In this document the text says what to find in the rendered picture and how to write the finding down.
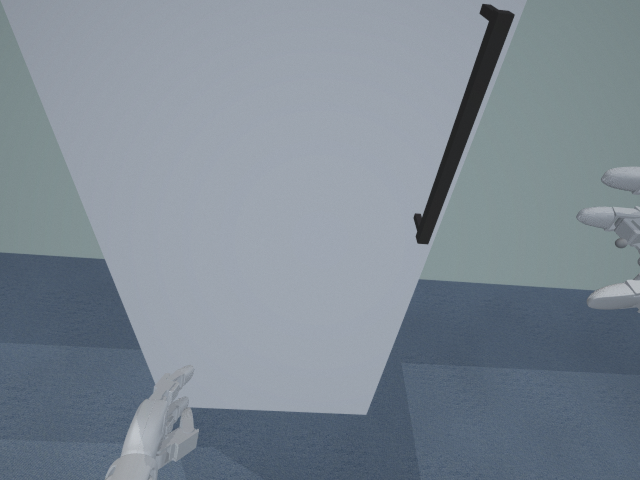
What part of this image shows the fridge door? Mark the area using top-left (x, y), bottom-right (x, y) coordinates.
top-left (0, 0), bottom-right (527, 415)

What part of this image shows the robot left hand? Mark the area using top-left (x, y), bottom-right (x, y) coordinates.
top-left (121, 365), bottom-right (199, 470)

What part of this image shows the robot right hand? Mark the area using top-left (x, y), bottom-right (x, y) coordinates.
top-left (576, 167), bottom-right (640, 313)

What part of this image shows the left robot forearm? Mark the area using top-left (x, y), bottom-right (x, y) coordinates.
top-left (105, 453), bottom-right (158, 480)

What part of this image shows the handle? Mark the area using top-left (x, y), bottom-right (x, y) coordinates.
top-left (414, 4), bottom-right (515, 244)

